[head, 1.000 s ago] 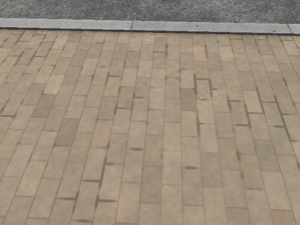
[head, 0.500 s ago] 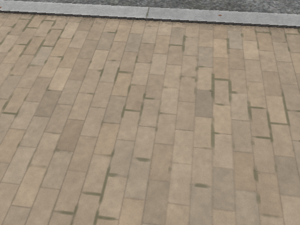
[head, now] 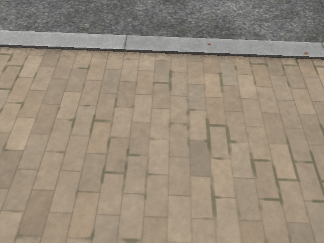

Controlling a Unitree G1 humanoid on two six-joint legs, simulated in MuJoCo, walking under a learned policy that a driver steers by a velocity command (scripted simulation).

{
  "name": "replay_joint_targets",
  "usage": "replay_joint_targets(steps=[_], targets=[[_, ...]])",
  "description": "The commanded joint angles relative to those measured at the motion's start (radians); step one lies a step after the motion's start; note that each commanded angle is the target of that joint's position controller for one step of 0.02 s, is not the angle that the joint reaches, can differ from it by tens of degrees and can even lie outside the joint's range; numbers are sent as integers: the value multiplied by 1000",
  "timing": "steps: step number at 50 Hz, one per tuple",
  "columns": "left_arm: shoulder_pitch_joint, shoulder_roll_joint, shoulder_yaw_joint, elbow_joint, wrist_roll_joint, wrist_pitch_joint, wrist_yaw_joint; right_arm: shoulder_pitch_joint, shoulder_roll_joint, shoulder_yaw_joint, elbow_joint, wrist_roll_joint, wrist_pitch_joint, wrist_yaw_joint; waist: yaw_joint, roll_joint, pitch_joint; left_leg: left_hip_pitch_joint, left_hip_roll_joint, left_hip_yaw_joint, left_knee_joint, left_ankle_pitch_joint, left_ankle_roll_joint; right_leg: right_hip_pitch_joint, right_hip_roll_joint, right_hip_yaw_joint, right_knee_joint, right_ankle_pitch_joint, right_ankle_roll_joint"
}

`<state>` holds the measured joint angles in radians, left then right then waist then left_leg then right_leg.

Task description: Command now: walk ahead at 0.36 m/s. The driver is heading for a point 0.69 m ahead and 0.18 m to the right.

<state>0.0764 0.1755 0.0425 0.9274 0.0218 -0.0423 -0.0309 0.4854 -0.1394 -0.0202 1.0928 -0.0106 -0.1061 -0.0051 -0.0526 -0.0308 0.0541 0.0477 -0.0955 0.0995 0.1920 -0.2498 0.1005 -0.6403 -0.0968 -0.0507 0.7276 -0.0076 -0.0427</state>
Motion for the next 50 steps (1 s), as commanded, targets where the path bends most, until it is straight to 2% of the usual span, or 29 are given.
replay_joint_targets(steps=[1,4,5,6,7,8,9,10,11,12,14,16,19,22,24,28,29,30,31,32,33,34,37,38,40,41,43,48,50], targets=[[-63,10,-10,-52,-6,-16,7,89,-109,-9,-7,-4,-7,-11,1,109,53,-57,237,-66,44,822,32,94,85,-83,-108,40,-10],[55,52,2,-12,0,-34,25,51,-131,-12,-7,-11,-5,-24,58,153,-8,-2,255,-76,200,1016,23,239,140,-69,-159,-34,-52],[162,74,12,26,4,-44,32,26,-140,-14,-10,-8,-5,-28,105,149,-48,12,252,-83,311,1010,19,329,152,-56,-224,-15,-69],[270,90,20,63,17,-61,38,1,-147,-16,-13,7,-3,-28,163,120,-89,-30,224,-66,468,881,4,470,122,-37,-351,152,-84],[394,158,35,93,40,-71,44,16,-118,-8,-36,23,-5,-30,181,46,-205,-198,178,-48,705,489,-15,717,-63,103,-262,581,-118],[401,205,43,93,33,-65,36,229,5,13,-12,72,13,-30,88,-168,-401,-443,28,-36,1064,-430,-49,1006,-377,416,-176,1087,-325],[360,165,39,68,-20,-48,28,205,-85,-11,18,47,34,-36,105,-8,-443,-449,50,-159,1107,-368,-47,909,-338,429,-235,911,-350],[245,120,24,50,-27,-40,30,83,-95,-18,-17,16,39,-31,83,-15,-274,-486,76,-156,1082,-296,-55,736,-284,351,-326,704,-317],[177,63,5,45,-22,-37,35,12,-82,-19,-32,-8,42,-26,60,1,-151,-485,105,-151,1013,-238,-61,593,-232,286,-393,570,-270],[166,34,-6,51,-19,-38,43,-17,-76,-23,-35,-21,53,-20,43,-1,-94,-449,125,-154,948,-203,-69,499,-193,222,-431,533,-235],[174,20,-18,71,-13,-39,53,34,-24,-14,-8,-27,85,-13,0,-13,-90,-303,125,-130,839,-165,-83,367,-135,135,-459,489,-189],[178,55,-17,76,-2,-45,51,45,-2,-6,4,-20,107,-18,-18,-28,-103,-260,117,-109,722,-164,-91,340,-112,100,-464,430,-174],[207,84,-16,85,4,-35,48,-33,-32,-5,-4,-17,128,-33,10,-69,-94,-262,120,-91,566,-149,-91,336,-101,123,-500,87,-157],[260,150,17,96,-9,2,42,-94,-75,-10,-29,-28,119,-18,40,-117,-58,-324,108,-45,577,-175,-73,323,-130,246,-619,-530,-166],[272,139,23,98,-9,19,42,-130,-67,-10,-45,-27,104,-6,45,-77,-14,-352,116,-38,560,-192,-58,314,-160,292,-652,-628,-170],[235,143,37,92,-25,28,44,-22,-14,-2,-7,-17,73,-5,-8,-23,12,-172,83,2,303,-127,-7,240,-121,239,-607,-662,-145],[218,117,33,90,-25,31,46,10,-4,0,14,-16,68,-14,-15,9,61,-134,77,-10,171,-91,7,216,-79,196,-537,-606,-123],[215,63,20,84,-24,25,46,32,-19,0,21,-21,57,-28,-3,78,74,-88,155,-115,66,-115,17,178,-24,128,-411,-496,-90],[234,-15,-2,74,-23,17,45,78,-55,1,18,-30,46,-40,14,212,17,-22,355,-364,-54,-164,37,125,65,12,-165,-438,-43],[237,-9,-6,73,-14,15,47,4,-119,-9,2,-15,47,-43,42,236,125,-204,461,-468,-82,-64,97,107,128,-34,-135,-438,-20],[236,9,-5,88,-3,18,45,-63,-63,12,-10,-19,39,-46,71,159,140,-285,432,-390,-45,140,104,220,73,33,-104,-398,-8],[251,3,-8,100,-10,20,45,-122,-31,27,-21,-15,28,-44,102,143,107,-280,378,-299,-4,340,73,281,77,41,-144,-362,2],[282,26,-12,130,-22,23,57,-117,-75,24,-16,2,25,-47,113,127,-16,-158,283,-134,163,833,-2,427,79,21,-263,-126,23],[281,37,-12,130,-28,21,62,-96,-87,20,-13,9,31,-46,103,125,-42,-134,276,-127,191,861,-21,456,67,23,-288,-53,27],[257,81,-7,116,-25,18,68,-68,-115,4,-17,12,44,-44,70,116,-46,-147,254,-135,210,742,-39,484,19,40,-269,106,30],[233,98,-3,112,-29,23,72,-29,-102,-1,-12,11,53,-46,45,83,-39,-155,233,-133,216,708,-44,470,13,43,-218,171,19],[217,81,-3,97,-28,33,79,-42,-114,-17,-21,3,76,-60,55,74,-37,-150,223,-115,283,713,-25,417,21,34,-180,194,5],[207,96,15,60,-13,61,96,-81,-133,-50,-83,-3,121,-67,46,49,-105,-233,233,-115,405,649,39,399,19,33,-84,263,-47],[224,66,7,60,1,75,88,-86,-92,-40,-90,-14,132,-64,51,28,-118,-307,219,-142,329,143,33,423,-13,94,-185,58,-69]])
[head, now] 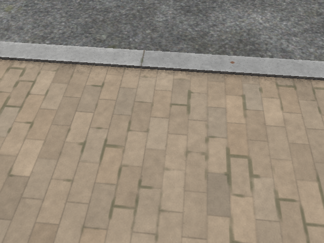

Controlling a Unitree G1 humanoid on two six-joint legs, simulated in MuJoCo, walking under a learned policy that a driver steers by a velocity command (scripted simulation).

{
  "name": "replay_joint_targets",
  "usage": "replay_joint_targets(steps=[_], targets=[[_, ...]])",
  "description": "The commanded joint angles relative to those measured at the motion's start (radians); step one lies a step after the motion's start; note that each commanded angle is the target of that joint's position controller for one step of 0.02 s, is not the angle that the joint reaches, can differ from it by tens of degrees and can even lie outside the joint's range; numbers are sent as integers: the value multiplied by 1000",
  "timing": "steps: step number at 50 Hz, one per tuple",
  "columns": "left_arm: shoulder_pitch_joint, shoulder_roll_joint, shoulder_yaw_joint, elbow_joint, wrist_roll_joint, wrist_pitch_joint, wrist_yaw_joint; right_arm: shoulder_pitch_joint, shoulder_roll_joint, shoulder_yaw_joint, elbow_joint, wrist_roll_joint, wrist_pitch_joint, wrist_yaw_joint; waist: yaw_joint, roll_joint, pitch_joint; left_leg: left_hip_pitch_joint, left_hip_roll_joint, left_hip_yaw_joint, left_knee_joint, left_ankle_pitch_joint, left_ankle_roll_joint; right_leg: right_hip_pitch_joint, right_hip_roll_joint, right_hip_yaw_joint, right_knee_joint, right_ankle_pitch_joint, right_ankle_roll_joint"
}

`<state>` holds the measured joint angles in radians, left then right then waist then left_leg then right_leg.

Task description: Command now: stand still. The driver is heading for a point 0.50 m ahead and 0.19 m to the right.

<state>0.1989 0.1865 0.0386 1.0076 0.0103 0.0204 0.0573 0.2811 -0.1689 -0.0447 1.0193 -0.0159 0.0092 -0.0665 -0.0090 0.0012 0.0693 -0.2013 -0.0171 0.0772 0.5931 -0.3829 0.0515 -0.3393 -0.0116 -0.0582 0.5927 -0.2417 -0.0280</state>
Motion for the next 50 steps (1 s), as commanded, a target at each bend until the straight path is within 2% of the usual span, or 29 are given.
replay_joint_targets(steps=[1,2,3,5,7,9,13,15,16,17,18,19,20,21,22,24,27,31,35,38,40,41,42,43,44,45,46,48,50], targets=[[96,32,0,-18,18,14,-7,130,-22,-1,-10,-12,18,2,-1,-18,-99,-108,124,-147,-160,-35,64,128,-116,146,-144,93,-77],[97,40,2,-8,11,17,-15,160,-11,5,8,-8,18,12,-4,-37,-28,-129,96,-146,-227,-283,58,77,-107,173,-211,-252,-72],[98,65,8,-11,5,15,-22,158,-48,0,7,-2,13,18,-1,-13,46,-132,87,-157,-253,-399,66,16,-83,174,-235,-455,-67],[36,72,8,-32,-2,1,-35,170,-85,-4,5,6,-5,30,-29,15,113,-40,122,-229,-328,-381,90,-95,-40,136,-202,-390,-50],[-24,28,1,-54,7,-19,-52,185,-153,-27,23,-3,-20,32,-45,138,99,82,276,-395,-483,-336,148,-145,39,-16,19,-83,-17],[-18,69,14,-68,18,-36,-66,159,-160,-34,19,-10,-34,36,-24,106,88,109,333,-411,-525,-285,177,-197,-15,27,152,-133,-35],[24,49,19,-72,13,-65,-82,117,-145,-36,23,-2,-60,47,17,115,104,44,270,-267,-471,-194,139,-65,-17,-8,44,-148,-54],[150,26,22,-26,8,-76,-78,87,-151,-40,20,2,-62,53,71,73,84,-88,218,-184,-360,-159,127,188,37,-68,-114,-64,-56],[264,45,33,16,10,-84,-70,83,-135,-37,17,-4,-65,55,108,20,50,-177,174,-136,-233,-116,112,349,39,-35,-165,-88,-57],[402,117,52,47,27,-96,-57,45,-74,-18,-10,-10,-72,62,164,-186,9,-301,73,-7,105,-42,71,474,-169,260,-332,-269,-85],[495,211,70,71,17,-90,-57,34,-47,-14,-60,-5,-77,74,160,-360,3,-528,-47,27,362,-171,55,523,-363,692,-503,-503,-189],[385,159,52,48,23,-84,-54,-14,-104,-26,-71,-27,-73,81,93,-178,77,-555,38,-74,512,-124,72,401,-377,668,-499,-533,-203],[277,126,41,7,18,-89,-60,-32,-95,-25,-73,-18,-77,94,50,-76,91,-537,73,-102,528,-9,76,325,-337,571,-492,-466,-182],[226,114,35,-9,15,-96,-61,-11,-77,-21,-59,-6,-82,102,19,-44,80,-497,95,-103,504,70,67,294,-291,468,-504,-337,-159],[216,98,28,-13,10,-105,-58,-6,-74,-23,-53,-10,-82,105,5,-36,64,-471,108,-95,478,122,54,294,-260,392,-512,-215,-144],[259,70,16,10,7,-119,-52,0,-71,-24,-44,-18,-70,110,1,-51,37,-459,105,-63,461,183,30,324,-213,274,-502,12,-131],[345,65,6,46,3,-127,-48,-89,-64,-22,-72,-16,-55,109,16,-63,43,-532,102,-28,425,230,2,371,-195,186,-477,274,-138],[372,61,-5,57,7,-129,-47,-272,-50,-8,-146,-10,-53,109,43,-81,76,-527,79,17,228,305,-18,349,-168,114,-473,449,-146],[384,82,-3,70,8,-133,-40,-357,-56,1,-188,-3,-57,107,51,-99,89,-422,46,48,45,342,18,374,-185,81,-464,566,-147],[341,111,4,71,11,-134,-35,-279,-86,-12,-178,-3,-66,92,-4,-102,36,-275,-6,63,-11,274,77,439,-204,51,-332,892,-133],[310,129,10,68,12,-124,-35,-20,-128,-39,-98,-4,-81,73,-112,-86,-99,8,-49,54,-89,263,111,412,-180,47,-18,989,-111],[302,114,5,51,4,-122,-41,141,-181,-58,-57,-26,-90,62,-168,-45,-193,261,69,-66,-114,204,139,231,-139,40,229,728,-103],[385,-1,-17,20,-27,-117,-53,224,-280,-80,-58,-54,-93,60,-120,146,-335,520,388,-511,-180,20,223,-81,7,-6,611,55,-71],[398,59,6,31,-25,-109,-52,155,-271,-81,-67,-22,-81,75,-93,136,-361,471,460,-786,-350,-89,270,-206,70,102,784,-226,-82],[301,93,17,5,-12,-103,-50,26,-206,-62,-85,-2,-80,76,-41,64,-179,298,426,-623,-375,-60,235,-248,2,119,788,-138,-84],[243,77,15,-7,-2,-106,-53,-41,-133,-41,-93,5,-90,79,-25,8,-73,142,382,-470,-401,131,214,-220,-29,112,732,-80,-79],[239,48,15,1,4,-101,-52,-57,-98,-29,-83,2,-101,77,5,1,-32,57,333,-345,-403,339,183,-169,-49,111,684,-66,-73],[291,16,16,20,24,-74,-56,-10,-54,-10,-46,2,-117,65,49,29,-37,-26,283,-172,-378,698,156,-68,-53,103,614,-88,-53],[286,6,19,19,23,-56,-56,30,-77,-7,-27,-1,-132,65,67,45,-52,-23,262,-95,-356,923,156,-63,-29,85,560,-68,-40]])
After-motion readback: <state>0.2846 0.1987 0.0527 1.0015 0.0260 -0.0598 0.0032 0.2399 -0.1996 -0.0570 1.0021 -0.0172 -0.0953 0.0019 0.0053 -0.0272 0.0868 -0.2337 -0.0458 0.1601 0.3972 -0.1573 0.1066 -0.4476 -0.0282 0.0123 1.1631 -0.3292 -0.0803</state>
